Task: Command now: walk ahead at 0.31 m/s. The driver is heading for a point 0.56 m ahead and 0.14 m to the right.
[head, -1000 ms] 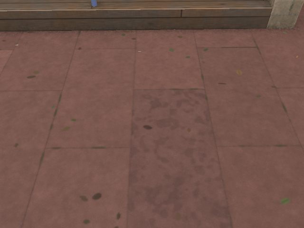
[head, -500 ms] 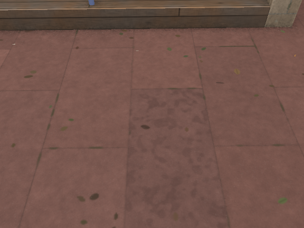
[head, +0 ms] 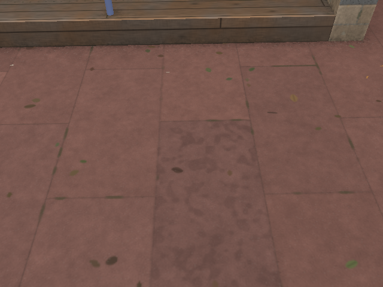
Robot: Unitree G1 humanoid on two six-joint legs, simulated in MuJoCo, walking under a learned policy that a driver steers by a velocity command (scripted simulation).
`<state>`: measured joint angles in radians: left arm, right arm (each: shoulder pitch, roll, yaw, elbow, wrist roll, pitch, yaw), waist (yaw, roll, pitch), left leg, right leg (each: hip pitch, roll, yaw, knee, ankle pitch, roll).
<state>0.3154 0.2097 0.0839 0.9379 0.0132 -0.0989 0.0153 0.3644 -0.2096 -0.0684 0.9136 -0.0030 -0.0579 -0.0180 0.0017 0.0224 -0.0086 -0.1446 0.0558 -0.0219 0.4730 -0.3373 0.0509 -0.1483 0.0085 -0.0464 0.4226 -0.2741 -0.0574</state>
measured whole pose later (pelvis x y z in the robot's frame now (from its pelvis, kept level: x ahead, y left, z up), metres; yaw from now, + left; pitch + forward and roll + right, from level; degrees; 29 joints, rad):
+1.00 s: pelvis +0.48 +0.01 -0.03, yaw -16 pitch +2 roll +2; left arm 0.08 0.25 0.06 0.70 0.00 -0.05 -0.04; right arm 0.30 -0.27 -0.05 0.95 0.00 -0.05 -0.02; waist -0.03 -0.02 0.06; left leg -0.07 0.09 0.21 0.82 -0.52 -0.04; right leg -0.53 0.00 -0.07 0.63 -0.11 -0.10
